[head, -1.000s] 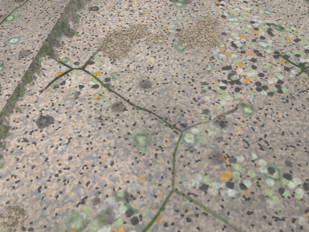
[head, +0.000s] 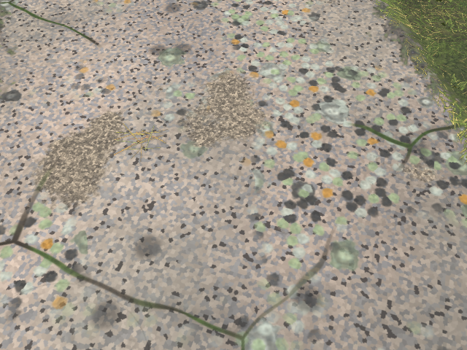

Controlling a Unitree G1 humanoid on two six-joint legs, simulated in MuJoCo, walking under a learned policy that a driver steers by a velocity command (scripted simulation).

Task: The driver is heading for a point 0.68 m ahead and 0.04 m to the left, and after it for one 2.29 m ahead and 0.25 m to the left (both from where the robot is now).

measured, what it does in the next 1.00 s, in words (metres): walks ahead: left foot, then right foot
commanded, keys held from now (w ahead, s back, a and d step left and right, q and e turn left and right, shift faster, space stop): w+e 0.12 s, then w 0.62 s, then w+q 0.08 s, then q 0.18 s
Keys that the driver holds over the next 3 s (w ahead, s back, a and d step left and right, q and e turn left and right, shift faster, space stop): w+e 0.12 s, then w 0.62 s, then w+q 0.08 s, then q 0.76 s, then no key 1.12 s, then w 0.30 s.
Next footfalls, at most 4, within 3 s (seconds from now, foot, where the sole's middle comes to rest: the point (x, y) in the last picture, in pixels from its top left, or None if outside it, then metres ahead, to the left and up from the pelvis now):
0.40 left None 0.42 0.12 -0.76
0.92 right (301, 276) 0.64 -0.17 -0.76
1.38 left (210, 281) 0.63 0.10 -0.76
1.82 right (289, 263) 0.69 -0.14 -0.76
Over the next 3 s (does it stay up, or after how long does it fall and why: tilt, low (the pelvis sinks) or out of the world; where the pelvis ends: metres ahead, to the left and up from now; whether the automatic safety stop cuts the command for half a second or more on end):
stays up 0.66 0.01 0.01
